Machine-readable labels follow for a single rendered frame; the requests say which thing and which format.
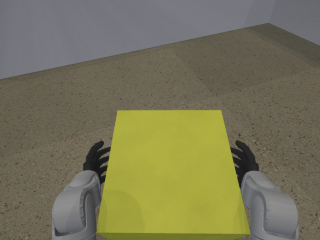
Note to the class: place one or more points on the robot right hand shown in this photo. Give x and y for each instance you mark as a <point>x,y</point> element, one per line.
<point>246,162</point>

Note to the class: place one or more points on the left robot forearm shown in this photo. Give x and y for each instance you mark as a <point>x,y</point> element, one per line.
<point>73,213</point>

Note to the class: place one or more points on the robot left hand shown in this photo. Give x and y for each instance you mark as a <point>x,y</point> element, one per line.
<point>93,162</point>

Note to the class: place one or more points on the right robot forearm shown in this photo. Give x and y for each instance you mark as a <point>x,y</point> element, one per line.
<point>274,214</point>

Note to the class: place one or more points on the carton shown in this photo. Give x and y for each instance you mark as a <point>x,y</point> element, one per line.
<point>171,176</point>

